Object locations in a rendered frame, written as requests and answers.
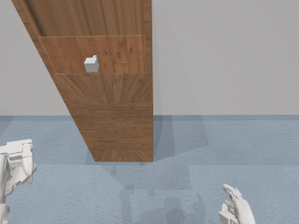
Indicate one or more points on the right robot hand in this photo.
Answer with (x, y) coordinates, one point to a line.
(239, 210)

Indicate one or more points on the left robot hand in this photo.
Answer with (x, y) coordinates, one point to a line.
(19, 156)

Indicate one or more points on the handle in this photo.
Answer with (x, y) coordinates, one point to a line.
(91, 64)

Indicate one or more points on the left robot forearm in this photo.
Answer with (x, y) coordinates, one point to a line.
(4, 211)

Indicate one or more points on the drawer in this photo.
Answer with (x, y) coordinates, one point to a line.
(115, 53)

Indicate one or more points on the cabinet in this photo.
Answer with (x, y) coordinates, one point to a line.
(113, 111)

